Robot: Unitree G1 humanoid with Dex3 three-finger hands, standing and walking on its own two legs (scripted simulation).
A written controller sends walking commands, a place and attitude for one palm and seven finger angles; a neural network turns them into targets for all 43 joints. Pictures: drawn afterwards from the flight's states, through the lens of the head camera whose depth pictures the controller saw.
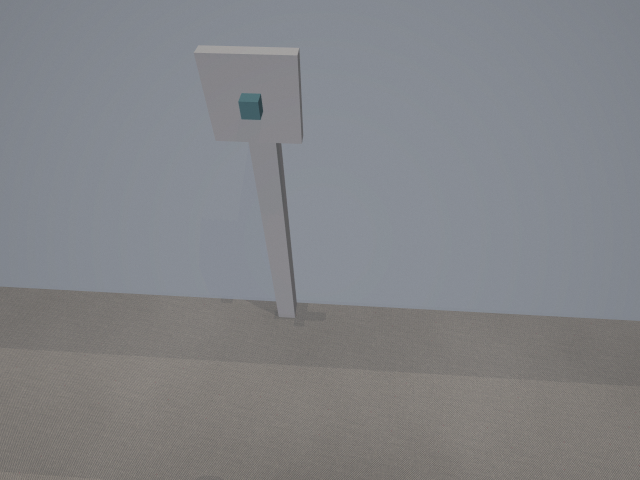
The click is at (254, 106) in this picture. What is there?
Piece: button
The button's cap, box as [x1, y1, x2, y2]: [238, 93, 262, 119]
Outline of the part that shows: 241,93 238,101 241,118 260,119 262,113 260,94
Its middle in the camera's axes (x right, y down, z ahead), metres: -0.13 -0.25 +0.72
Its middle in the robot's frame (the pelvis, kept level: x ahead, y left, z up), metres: +0.71 +0.17 +0.09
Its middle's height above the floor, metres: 0.87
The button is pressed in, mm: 0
